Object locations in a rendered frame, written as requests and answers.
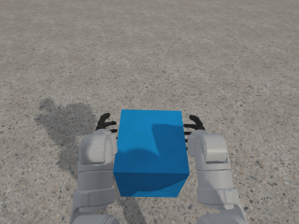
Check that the robot right forearm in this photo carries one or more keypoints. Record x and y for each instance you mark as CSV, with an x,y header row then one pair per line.
x,y
212,163

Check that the carton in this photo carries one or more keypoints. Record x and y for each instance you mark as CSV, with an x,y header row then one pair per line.
x,y
152,158

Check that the robot left forearm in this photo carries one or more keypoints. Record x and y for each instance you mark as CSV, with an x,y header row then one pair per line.
x,y
95,189

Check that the left robot upper arm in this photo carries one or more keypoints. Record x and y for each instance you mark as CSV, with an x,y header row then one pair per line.
x,y
96,219

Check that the right robot hand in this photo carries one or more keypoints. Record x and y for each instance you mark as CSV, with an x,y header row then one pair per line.
x,y
197,126

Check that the left robot hand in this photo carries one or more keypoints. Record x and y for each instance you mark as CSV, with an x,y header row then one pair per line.
x,y
101,124

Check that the right robot upper arm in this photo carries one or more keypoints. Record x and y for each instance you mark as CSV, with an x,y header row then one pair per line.
x,y
221,218

